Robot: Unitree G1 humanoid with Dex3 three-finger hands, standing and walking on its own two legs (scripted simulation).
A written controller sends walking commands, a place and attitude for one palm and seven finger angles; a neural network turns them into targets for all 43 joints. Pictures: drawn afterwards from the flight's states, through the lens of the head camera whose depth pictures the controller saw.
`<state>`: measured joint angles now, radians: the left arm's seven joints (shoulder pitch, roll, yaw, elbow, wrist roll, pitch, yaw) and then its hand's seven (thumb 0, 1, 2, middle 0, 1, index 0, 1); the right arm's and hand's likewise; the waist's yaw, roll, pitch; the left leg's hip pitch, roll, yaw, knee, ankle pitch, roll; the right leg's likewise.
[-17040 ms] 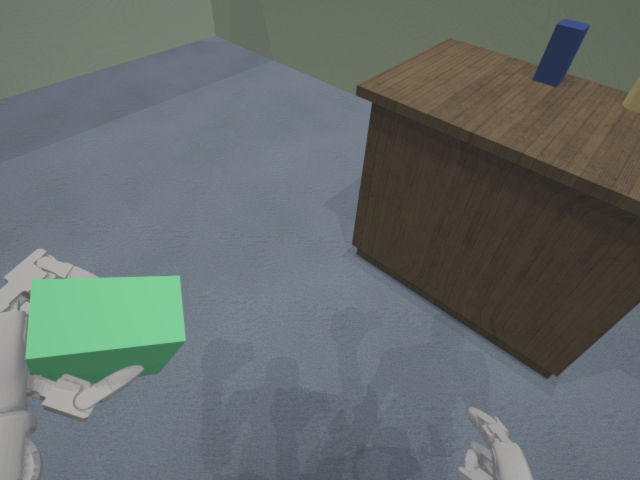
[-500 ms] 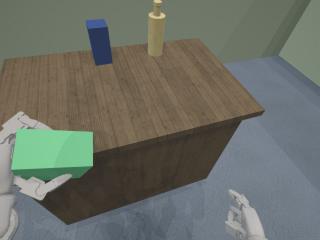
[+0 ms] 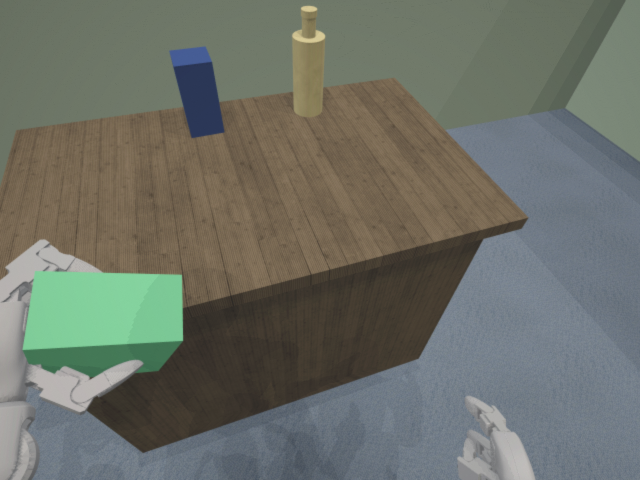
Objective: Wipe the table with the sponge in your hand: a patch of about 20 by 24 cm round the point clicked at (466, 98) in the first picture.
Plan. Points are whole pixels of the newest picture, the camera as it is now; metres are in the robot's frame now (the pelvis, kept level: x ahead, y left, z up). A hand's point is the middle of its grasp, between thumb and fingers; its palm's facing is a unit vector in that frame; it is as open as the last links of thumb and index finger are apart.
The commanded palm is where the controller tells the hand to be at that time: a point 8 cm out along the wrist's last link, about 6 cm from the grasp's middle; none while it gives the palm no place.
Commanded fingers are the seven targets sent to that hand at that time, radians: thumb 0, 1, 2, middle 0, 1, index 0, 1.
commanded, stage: look again from close up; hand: left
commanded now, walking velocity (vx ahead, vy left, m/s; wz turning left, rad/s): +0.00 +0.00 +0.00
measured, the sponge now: (128, 329) +0.23 +0.22 +0.13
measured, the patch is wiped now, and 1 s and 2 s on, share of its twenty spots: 0.00 0.00 0.00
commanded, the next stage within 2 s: shuffle to correct the standing spot in 0.06 s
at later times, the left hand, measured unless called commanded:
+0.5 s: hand (98, 307) +0.24 +0.25 +0.14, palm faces +0.41 -0.84 -0.36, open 10.6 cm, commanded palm +0.19 +0.28 +0.17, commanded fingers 0.00 0.10 1.30 -1.20 -1.60 -1.20 -1.60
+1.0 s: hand (159, 221) +0.34 +0.22 +0.16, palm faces +0.33 -0.81 -0.49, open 10.6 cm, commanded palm +0.28 +0.27 +0.17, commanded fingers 0.00 0.10 1.30 -1.20 -1.60 -1.20 -1.60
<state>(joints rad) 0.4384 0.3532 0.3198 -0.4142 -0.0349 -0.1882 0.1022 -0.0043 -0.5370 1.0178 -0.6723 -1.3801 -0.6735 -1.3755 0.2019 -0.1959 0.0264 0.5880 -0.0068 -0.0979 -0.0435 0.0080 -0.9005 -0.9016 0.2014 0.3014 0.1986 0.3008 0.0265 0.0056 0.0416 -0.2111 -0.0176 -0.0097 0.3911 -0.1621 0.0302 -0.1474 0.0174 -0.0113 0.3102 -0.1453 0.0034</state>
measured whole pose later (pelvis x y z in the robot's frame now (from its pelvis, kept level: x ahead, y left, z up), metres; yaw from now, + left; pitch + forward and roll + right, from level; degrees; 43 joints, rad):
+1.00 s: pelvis +0.12 -0.01 -0.03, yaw +0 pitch -2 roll -1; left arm 0.51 0.43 0.40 -0.55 -0.04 -0.22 0.12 0.00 -0.54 1.02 -0.68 -1.38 -0.68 -1.37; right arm 0.26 -0.18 0.02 0.59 0.00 -0.10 -0.03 0.01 -0.90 -0.90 0.20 0.30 0.20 0.30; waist -0.03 0.01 0.08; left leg -0.12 -0.01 0.02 0.67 -0.47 0.02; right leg -0.38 0.01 -0.14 0.57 -0.13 -0.06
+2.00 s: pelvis +0.18 +0.03 +0.00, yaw +0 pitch -2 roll -1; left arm 0.49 0.36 0.34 -0.49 -0.04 -0.14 0.13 0.00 -0.54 1.02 -0.68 -1.38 -0.68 -1.37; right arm 0.21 -0.20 0.01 0.58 0.00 -0.10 -0.06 0.01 -0.90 -0.90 0.20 0.30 0.20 0.30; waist 0.00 -0.02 0.02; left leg -0.16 -0.01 0.04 0.44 -0.25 0.03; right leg -0.21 0.00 -0.05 0.40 -0.16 0.00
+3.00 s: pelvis +0.12 +0.01 -0.03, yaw -1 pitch -2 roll +0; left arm 0.41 0.39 0.42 -0.55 -0.04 -0.27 0.08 -0.01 -0.54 1.02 -0.68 -1.37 -0.68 -1.37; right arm 0.15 -0.17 0.02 0.53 0.00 -0.19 -0.01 0.01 -0.90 -0.90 0.20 0.30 0.20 0.30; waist 0.06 -0.03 0.18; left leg -0.36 0.02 0.05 0.68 -0.28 0.02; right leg -0.41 0.01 -0.05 0.62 -0.17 -0.04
